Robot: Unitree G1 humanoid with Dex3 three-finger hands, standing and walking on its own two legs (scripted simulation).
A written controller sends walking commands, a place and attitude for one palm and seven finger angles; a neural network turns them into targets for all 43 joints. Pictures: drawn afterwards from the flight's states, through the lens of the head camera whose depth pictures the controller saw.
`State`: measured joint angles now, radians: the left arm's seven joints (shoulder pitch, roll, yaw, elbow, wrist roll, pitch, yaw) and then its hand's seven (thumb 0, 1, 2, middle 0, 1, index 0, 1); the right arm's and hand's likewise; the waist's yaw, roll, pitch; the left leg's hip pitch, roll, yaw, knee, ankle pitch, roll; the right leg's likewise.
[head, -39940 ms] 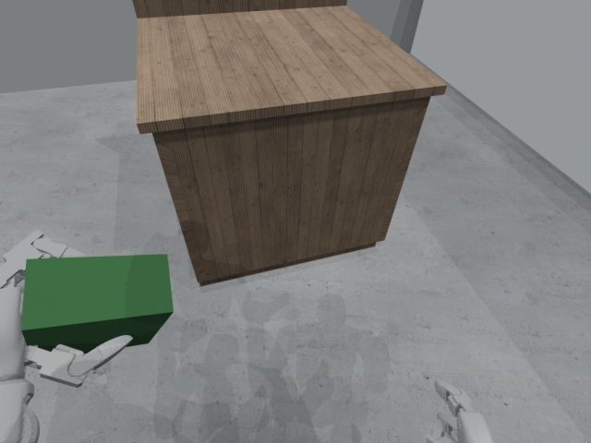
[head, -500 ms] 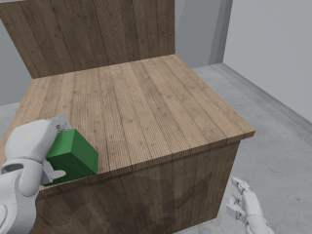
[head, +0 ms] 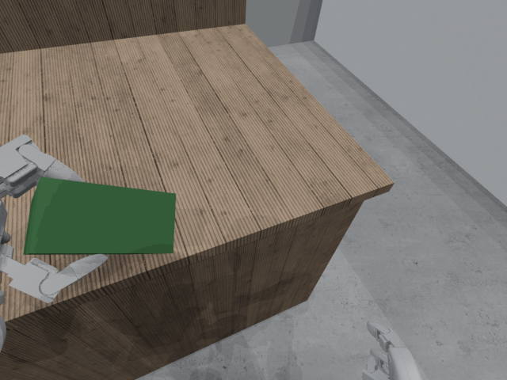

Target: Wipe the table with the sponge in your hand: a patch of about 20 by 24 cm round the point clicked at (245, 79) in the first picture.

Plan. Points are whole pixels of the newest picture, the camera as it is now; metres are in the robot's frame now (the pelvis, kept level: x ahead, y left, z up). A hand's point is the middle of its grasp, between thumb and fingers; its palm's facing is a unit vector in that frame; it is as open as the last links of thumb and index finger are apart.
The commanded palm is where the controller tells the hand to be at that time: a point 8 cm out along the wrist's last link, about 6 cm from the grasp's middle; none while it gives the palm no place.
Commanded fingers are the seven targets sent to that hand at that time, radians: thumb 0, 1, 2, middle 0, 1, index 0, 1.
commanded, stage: step back with the hand held close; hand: left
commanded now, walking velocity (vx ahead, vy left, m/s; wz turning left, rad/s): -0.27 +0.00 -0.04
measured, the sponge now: (115, 226) +0.24 +0.18 +0.18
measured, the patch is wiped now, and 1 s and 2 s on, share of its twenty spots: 1.00 1.00 1.00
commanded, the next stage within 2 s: stop stepping back and stand still in 0.80 s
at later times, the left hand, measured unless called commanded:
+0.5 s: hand out of the picture +0.11 +0.26 +0.24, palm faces +0.51 -0.76 -0.40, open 10.2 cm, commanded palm +0.07 +0.29 +0.26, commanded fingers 0.00 0.10 1.30 -1.20 -1.60 -1.20 -1.60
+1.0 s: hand out of the picture -0.04 +0.24 +0.25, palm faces +0.47 -0.79 -0.38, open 10.2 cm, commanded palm -0.10 +0.28 +0.26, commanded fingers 0.00 0.10 1.30 -1.20 -1.60 -1.20 -1.60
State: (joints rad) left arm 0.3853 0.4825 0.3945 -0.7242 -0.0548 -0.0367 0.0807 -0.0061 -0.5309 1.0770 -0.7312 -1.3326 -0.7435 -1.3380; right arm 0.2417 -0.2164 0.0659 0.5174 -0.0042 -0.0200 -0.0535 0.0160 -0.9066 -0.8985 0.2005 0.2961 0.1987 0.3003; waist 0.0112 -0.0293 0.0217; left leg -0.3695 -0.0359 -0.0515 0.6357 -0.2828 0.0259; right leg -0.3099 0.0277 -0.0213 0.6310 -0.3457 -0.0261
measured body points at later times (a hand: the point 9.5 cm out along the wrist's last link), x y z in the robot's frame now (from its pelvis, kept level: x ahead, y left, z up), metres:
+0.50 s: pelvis -0.09 +0.00 -0.01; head -0.08 +0.02 +0.44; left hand +0.08 +0.30 +0.26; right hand +0.12 -0.22 -0.06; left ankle -0.01 +0.12 -0.73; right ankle -0.04 -0.11 -0.72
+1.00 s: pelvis -0.26 +0.00 -0.01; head -0.24 +0.03 +0.44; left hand -0.07 +0.28 +0.27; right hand -0.12 -0.22 -0.09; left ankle -0.20 +0.14 -0.73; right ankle -0.22 -0.12 -0.67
